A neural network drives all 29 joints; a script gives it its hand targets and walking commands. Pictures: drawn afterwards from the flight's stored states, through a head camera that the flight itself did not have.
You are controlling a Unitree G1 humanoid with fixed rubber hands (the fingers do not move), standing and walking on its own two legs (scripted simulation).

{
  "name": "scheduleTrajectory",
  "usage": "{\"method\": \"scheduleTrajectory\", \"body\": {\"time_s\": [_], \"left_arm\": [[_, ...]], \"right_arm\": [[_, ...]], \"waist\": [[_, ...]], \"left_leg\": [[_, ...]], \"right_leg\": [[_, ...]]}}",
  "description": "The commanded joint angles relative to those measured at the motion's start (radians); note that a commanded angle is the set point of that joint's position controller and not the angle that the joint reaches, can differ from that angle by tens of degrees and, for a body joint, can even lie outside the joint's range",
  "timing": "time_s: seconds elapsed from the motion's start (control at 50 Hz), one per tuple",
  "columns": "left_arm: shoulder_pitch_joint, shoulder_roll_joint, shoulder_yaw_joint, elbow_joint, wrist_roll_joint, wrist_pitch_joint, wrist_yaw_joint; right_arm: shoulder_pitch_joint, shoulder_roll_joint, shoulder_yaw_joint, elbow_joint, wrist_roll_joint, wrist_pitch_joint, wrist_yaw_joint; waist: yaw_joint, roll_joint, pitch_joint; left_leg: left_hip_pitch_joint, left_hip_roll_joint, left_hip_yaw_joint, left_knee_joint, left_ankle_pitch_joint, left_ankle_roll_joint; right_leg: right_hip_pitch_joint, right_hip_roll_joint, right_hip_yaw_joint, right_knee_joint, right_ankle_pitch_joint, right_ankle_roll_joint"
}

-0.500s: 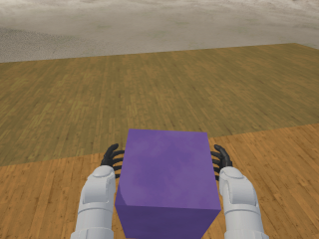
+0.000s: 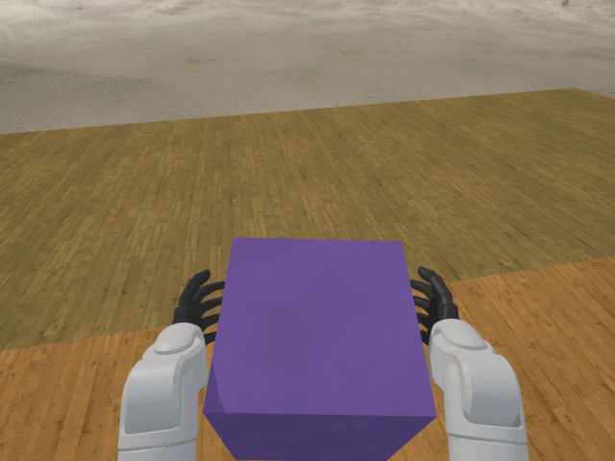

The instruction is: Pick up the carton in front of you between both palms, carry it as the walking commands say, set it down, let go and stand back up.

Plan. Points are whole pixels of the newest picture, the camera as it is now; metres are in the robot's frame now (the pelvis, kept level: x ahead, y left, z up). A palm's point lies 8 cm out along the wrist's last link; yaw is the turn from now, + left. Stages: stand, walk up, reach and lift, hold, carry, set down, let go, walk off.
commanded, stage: carry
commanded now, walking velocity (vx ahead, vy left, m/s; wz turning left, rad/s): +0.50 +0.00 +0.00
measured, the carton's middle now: (313, 357) +0.28 +0.01 +0.03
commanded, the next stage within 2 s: none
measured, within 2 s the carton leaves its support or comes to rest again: neither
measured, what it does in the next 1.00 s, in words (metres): walks ahead: right foot, then left foot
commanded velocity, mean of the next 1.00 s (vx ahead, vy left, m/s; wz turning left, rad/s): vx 0.50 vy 0.00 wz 0.00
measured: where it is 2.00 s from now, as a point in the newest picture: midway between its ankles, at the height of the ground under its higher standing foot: (296, 271)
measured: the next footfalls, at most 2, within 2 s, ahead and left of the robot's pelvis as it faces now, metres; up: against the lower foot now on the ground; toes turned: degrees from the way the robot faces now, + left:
right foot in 0.08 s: +0.10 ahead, -0.10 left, +0.00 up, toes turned -7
left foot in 0.46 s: +0.44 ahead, +0.13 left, +0.00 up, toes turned +14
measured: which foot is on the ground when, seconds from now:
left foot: down 0.00-0.10, up 0.12-0.44, down 0.46-1.00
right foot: up 0.00-0.06, down 0.08-0.48, up 0.50-0.96, down 0.98-1.00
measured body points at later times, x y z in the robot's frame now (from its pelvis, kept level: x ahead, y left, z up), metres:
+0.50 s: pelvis +0.29 +0.04 -0.02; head +0.27 +0.05 +0.43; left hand +0.52 +0.21 +0.06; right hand +0.54 -0.10 +0.06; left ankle +0.40 +0.12 -0.73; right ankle +0.08 -0.09 -0.70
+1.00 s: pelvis +0.62 +0.04 -0.02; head +0.60 +0.03 +0.43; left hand +0.85 +0.20 +0.07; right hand +0.87 -0.11 +0.07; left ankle +0.40 +0.12 -0.73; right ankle +0.76 -0.04 -0.74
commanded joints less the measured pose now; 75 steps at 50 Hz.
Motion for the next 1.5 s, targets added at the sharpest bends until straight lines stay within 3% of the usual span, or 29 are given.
{"method": "scheduleTrajectory", "body": {"time_s": [0.0,0.04,0.06,0.08,0.1,0.12,0.16,0.18,0.26,0.34,0.42,0.44,0.46,0.48,0.5,0.56,0.62,0.74,0.9,0.96,0.98,1.0,1.02,1.08,1.12,1.2,1.4,1.46,1.48], "left_arm": [[-0.438,-0.824,-0.706,-0.169,-0.313,0.051,-0.096],[-0.343,-0.833,-0.677,-0.218,-0.300,0.074,-0.057],[-0.287,-0.824,-0.650,-0.235,-0.287,0.083,-0.037],[-0.212,-0.802,-0.621,-0.242,-0.262,0.093,-0.012],[-0.183,-0.779,-0.590,-0.250,-0.236,0.100,0.013],[-0.172,-0.772,-0.571,-0.300,-0.228,0.108,0.032],[-0.205,-0.747,-0.567,-0.359,-0.232,0.118,0.062],[-0.215,-0.729,-0.574,-0.377,-0.241,0.117,0.074],[-0.189,-0.645,-0.599,-0.401,-0.284,0.099,0.098],[-0.152,-0.604,-0.614,-0.398,-0.313,0.090,0.098],[-0.131,-0.589,-0.627,-0.413,-0.317,0.097,0.085],[-0.120,-0.573,-0.625,-0.417,-0.312,0.099,0.083],[-0.119,-0.562,-0.630,-0.427,-0.309,0.106,0.080],[-0.113,-0.560,-0.638,-0.436,-0.309,0.112,0.075],[-0.122,-0.573,-0.648,-0.426,-0.310,0.113,0.069],[-0.135,-0.681,-0.639,-0.372,-0.274,0.096,0.043],[-0.095,-0.709,-0.636,-0.336,-0.230,0.073,0.035],[-0.091,-0.681,-0.646,-0.340,-0.209,0.072,0.047],[-0.103,-0.580,-0.636,-0.413,-0.262,0.116,0.077],[-0.087,-0.549,-0.606,-0.401,-0.266,0.117,0.087],[-0.083,-0.545,-0.593,-0.401,-0.262,0.115,0.090],[-0.122,-0.531,-0.584,-0.402,-0.263,0.109,0.091],[-0.110,-0.565,-0.593,-0.387,-0.281,0.106,0.088],[-0.254,-0.637,-0.617,-0.376,-0.305,0.074,0.070],[-0.342,-0.650,-0.618,-0.333,-0.305,0.049,0.065],[-0.459,-0.602,-0.568,-0.198,-0.279,0.012,0.075],[-0.757,-0.581,-0.423,0.129,-0.182,-0.040,0.140],[-0.860,-0.633,-0.419,0.175,-0.182,-0.047,0.144],[-0.889,-0.639,-0.416,0.181,-0.182,-0.051,0.147]], "right_arm": [[-0.335,0.824,0.630,-0.223,0.274,0.051,0.064],[-0.300,0.823,0.644,-0.305,0.304,0.077,0.035],[-0.265,0.808,0.648,-0.339,0.316,0.089,0.021],[-0.250,0.779,0.643,-0.375,0.327,0.104,0.007],[-0.277,0.754,0.646,-0.426,0.344,0.118,-0.005],[-0.269,0.746,0.656,-0.448,0.360,0.129,-0.015],[-0.230,0.731,0.621,-0.422,0.358,0.132,-0.041],[-0.199,0.722,0.599,-0.407,0.347,0.128,-0.056],[-0.086,0.667,0.514,-0.359,0.264,0.101,-0.117],[-0.048,0.623,0.497,-0.374,0.249,0.089,-0.139],[-0.033,0.609,0.520,-0.396,0.270,0.093,-0.127],[-0.023,0.601,0.525,-0.402,0.271,0.096,-0.121],[-0.014,0.583,0.532,-0.406,0.271,0.101,-0.118],[-0.026,0.596,0.553,-0.404,0.288,0.103,-0.111],[-0.026,0.612,0.563,-0.420,0.298,0.105,-0.101],[-0.113,0.693,0.615,-0.439,0.306,0.089,-0.061],[-0.121,0.715,0.654,-0.427,0.328,0.078,-0.024],[-0.077,0.652,0.633,-0.400,0.321,0.076,-0.011],[-0.027,0.566,0.570,-0.439,0.286,0.115,-0.079],[-0.060,0.543,0.576,-0.467,0.293,0.121,-0.095],[-0.089,0.532,0.578,-0.477,0.294,0.120,-0.099],[-0.095,0.532,0.591,-0.505,0.302,0.122,-0.101],[-0.139,0.535,0.602,-0.513,0.319,0.120,-0.099],[-0.195,0.635,0.579,-0.408,0.288,0.090,-0.099],[-0.236,0.656,0.547,-0.341,0.252,0.063,-0.103],[-0.360,0.619,0.479,-0.211,0.202,0.023,-0.130],[-0.738,0.604,0.387,0.080,0.216,-0.026,-0.149],[-0.789,0.632,0.352,0.166,0.220,-0.038,-0.144],[-0.782,0.644,0.341,0.187,0.221,-0.042,-0.143]], "waist": [[-0.035,0.119,-0.079],[-0.007,0.099,-0.140],[0.001,0.048,-0.183],[0.021,-0.137,-0.224],[0.017,-0.341,-0.180],[0.023,-0.241,-0.141],[0.023,-0.072,-0.115],[0.022,-0.050,-0.098],[0.016,-0.109,-0.026],[0.019,-0.190,0.047],[-0.009,-0.168,-0.041],[-0.025,-0.115,-0.099],[-0.032,0.080,-0.134],[-0.031,0.282,-0.161],[-0.026,0.170,-0.139],[-0.017,-0.013,-0.104],[-0.012,0.057,-0.083],[-0.023,0.098,0.017],[-0.029,0.120,0.120],[0.010,0.089,-0.020],[0.036,0.009,-0.106],[0.049,-0.271,-0.231],[0.051,-0.337,-0.190],[0.027,-0.057,-0.150],[0.020,-0.076,-0.133],[0.023,-0.129,-0.066],[0.037,-0.164,-0.005],[-0.063,-0.108,-0.134],[-0.095,-0.012,-0.211]], "left_leg": [[0.366,0.277,-0.304,-0.155,0.531,0.150],[0.146,0.186,-0.100,-0.070,0.439,0.082],[-0.059,0.147,-0.013,0.032,0.413,0.043],[-0.272,0.078,0.080,0.269,0.237,-0.009],[-0.564,-0.017,0.114,0.465,-0.053,-0.030],[-0.636,0.030,0.028,0.578,-0.124,-0.006],[-0.672,0.096,0.003,0.636,-0.073,0.007],[-0.661,0.113,0.008,0.569,-0.031,0.002],[-0.507,0.069,0.093,0.288,0.129,-0.025],[-0.299,0.017,0.198,0.061,0.270,-0.003],[0.078,-0.057,0.283,-0.002,0.253,0.024],[0.275,-0.003,0.217,-0.001,0.188,0.025],[0.372,0.273,-0.236,-0.174,-0.146,0.106],[0.457,0.456,-0.622,-0.347,-0.140,0.222],[0.401,0.444,-0.567,-0.345,-0.007,0.226],[0.173,0.347,-0.272,-0.334,0.121,0.145],[0.107,0.288,-0.110,-0.376,0.080,0.097],[0.187,0.242,0.021,-0.414,0.203,0.103],[0.306,0.230,0.118,-0.310,0.577,0.100],[0.222,0.172,0.221,0.046,0.849,0.046],[0.041,0.146,0.205,0.270,0.626,0.021],[-0.287,0.018,0.169,0.644,0.329,-0.032],[-0.444,-0.055,0.054,0.819,-0.067,-0.026],[-0.467,0.089,-0.042,0.862,0.036,0.039],[-0.411,0.100,-0.022,0.757,0.108,0.040],[-0.486,0.109,0.022,0.580,0.210,0.025],[-0.362,0.036,0.126,0.052,0.450,0.071],[-0.039,-0.055,0.190,-0.039,0.382,0.073],[0.175,0.001,0.109,-0.029,0.314,0.053]], "right_leg": [[-0.282,0.015,-0.063,-0.118,0.049,-0.003],[0.109,0.058,-0.135,-0.321,0.248,-0.007],[0.408,0.027,-0.096,-0.359,0.301,-0.023],[0.603,-0.174,0.206,-0.476,0.105,-0.083],[0.727,-0.407,0.580,-0.503,0.255,-0.207],[0.700,-0.448,0.609,-0.472,0.413,-0.272],[0.651,-0.397,0.440,-0.455,0.550,-0.234],[0.617,-0.368,0.359,-0.490,0.507,-0.192],[0.483,-0.262,0.121,-0.548,0.528,-0.124],[0.342,-0.225,-0.002,-0.554,0.607,-0.093],[0.255,-0.167,-0.154,-0.240,0.810,-0.030],[0.133,-0.139,-0.154,-0.059,0.691,-0.010],[-0.060,-0.068,-0.142,0.231,0.453,0.034],[-0.268,0.037,-0.055,0.490,0.051,0.037],[-0.307,-0.043,0.060,0.593,0.040,0.003],[-0.257,-0.139,0.084,0.507,0.207,-0.035],[-0.211,-0.126,0.025,0.347,0.283,-0.021],[-0.298,-0.100,-0.064,0.015,0.431,0.015],[-0.227,-0.059,-0.151,-0.202,0.457,-0.035],[0.179,0.056,-0.249,-0.259,0.358,-0.060],[0.427,-0.045,-0.106,-0.263,0.282,-0.067],[0.686,-0.352,0.430,-0.368,0.055,-0.223],[0.661,-0.405,0.619,-0.506,0.224,-0.258],[0.461,-0.336,0.302,-0.430,0.472,-0.194],[0.343,-0.292,0.187,-0.476,0.347,-0.150],[0.301,-0.270,0.093,-0.535,0.297,-0.177],[0.433,-0.196,-0.063,-0.417,0.675,-0.129],[0.445,-0.144,-0.143,-0.048,0.912,-0.072],[0.301,-0.107,-0.120,0.191,0.699,-0.055]]}}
